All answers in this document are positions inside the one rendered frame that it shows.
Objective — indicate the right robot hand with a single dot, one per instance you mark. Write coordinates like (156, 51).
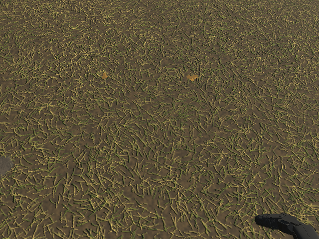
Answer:
(287, 224)

